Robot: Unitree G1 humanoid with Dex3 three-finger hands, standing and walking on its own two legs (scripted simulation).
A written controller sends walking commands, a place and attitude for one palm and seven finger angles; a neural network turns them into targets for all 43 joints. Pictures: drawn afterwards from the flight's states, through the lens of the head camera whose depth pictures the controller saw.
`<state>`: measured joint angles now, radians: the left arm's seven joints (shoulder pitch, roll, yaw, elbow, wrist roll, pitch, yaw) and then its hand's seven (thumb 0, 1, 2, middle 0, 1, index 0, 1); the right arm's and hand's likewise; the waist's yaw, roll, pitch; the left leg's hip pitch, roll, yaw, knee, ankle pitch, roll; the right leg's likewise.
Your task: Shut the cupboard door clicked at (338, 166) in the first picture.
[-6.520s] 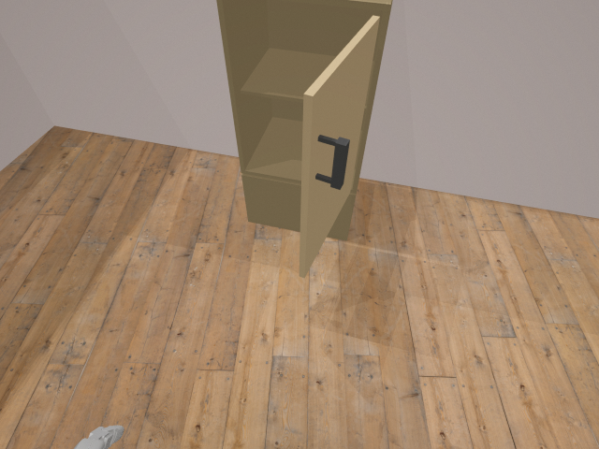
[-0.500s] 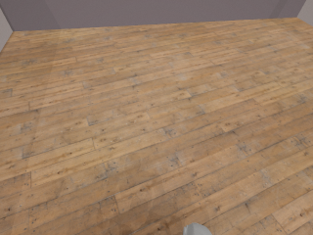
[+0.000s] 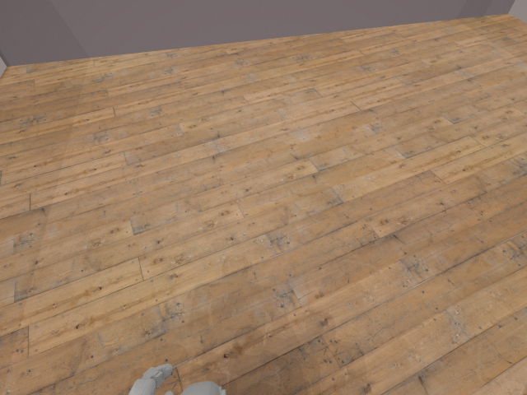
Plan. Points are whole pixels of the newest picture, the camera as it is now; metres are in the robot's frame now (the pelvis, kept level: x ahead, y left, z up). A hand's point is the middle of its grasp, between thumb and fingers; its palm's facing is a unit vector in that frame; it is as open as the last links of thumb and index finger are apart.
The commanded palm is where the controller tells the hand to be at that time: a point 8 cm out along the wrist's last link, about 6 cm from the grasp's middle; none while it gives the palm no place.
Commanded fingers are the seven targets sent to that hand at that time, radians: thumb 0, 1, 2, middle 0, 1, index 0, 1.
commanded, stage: walk to a spot facing it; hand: left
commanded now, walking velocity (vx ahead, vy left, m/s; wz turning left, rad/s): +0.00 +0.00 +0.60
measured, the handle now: out of the picture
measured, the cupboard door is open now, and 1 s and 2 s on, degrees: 79 79 79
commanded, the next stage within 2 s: none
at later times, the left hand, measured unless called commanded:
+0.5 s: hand out of the picture +0.02 +0.28 -0.16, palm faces +0.32 -0.91 -0.28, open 7.4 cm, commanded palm none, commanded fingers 0.00 0.90 0.90 -0.20 -0.30 -0.20 -0.30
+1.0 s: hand out of the picture -0.05 +0.18 -0.14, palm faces +0.56 -0.78 -0.27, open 7.4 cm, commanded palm none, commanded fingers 0.00 0.90 0.90 -0.20 -0.30 -0.20 -0.30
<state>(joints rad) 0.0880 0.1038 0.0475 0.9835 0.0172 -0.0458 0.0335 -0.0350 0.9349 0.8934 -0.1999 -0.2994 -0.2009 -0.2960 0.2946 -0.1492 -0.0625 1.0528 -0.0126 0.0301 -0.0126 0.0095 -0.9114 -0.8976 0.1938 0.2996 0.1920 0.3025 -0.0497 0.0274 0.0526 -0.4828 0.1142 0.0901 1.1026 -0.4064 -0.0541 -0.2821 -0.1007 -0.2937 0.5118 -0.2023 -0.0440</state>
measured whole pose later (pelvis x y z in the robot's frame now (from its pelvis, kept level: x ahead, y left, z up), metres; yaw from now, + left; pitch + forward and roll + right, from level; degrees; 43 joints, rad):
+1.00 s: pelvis +0.00 -0.02 +0.01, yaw +35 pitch +0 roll +2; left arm 0.22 0.16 0.03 0.90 0.03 0.01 0.03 0.00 0.91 0.89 -0.20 -0.30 -0.20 -0.30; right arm 0.20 -0.28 -0.11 0.94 -0.02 0.09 0.03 0.01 -0.91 -0.90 0.19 0.30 0.19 0.30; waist -0.02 0.02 0.07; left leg -0.50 0.03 0.00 1.08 -0.38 -0.09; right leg -0.18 -0.12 -0.18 0.49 -0.30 0.01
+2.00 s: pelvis -0.02 -0.01 +0.00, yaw +71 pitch -1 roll +1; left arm 0.24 0.19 0.04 0.90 0.03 0.01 0.02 0.00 0.91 0.89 -0.20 -0.30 -0.20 -0.30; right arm 0.17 -0.27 -0.09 0.95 -0.01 0.09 0.03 0.01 -0.91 -0.90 0.19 0.30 0.19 0.30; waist 0.00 0.01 0.10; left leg -0.43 0.04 0.03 0.96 -0.42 -0.08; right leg -0.18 -0.15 -0.25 0.52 -0.30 0.01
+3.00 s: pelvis -0.01 +0.11 +0.01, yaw +104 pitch +0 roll +1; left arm 0.16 0.18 0.04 0.90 0.02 -0.04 0.00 0.00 0.91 0.89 -0.20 -0.30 -0.20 -0.30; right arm 0.38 -0.24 -0.09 1.04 -0.02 0.02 0.01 0.01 -0.91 -0.90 0.20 0.30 0.20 0.30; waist -0.06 0.04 0.01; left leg -0.39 -0.08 -0.10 0.97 -0.42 0.02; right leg -0.21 -0.01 -0.06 0.46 -0.25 -0.02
